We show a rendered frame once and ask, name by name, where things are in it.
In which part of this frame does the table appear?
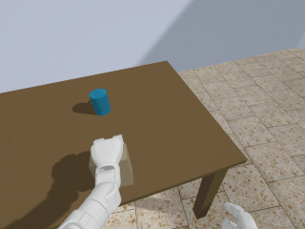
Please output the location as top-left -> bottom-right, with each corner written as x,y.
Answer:
0,60 -> 248,229

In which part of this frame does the robot right hand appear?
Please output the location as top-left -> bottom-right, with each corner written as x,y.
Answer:
221,202 -> 257,229

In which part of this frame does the robot left hand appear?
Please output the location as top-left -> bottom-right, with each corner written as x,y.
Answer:
91,135 -> 124,167

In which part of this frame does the left robot forearm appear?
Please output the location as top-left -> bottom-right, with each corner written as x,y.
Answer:
57,162 -> 121,229

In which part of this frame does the sponge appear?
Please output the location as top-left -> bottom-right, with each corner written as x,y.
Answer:
89,143 -> 134,187

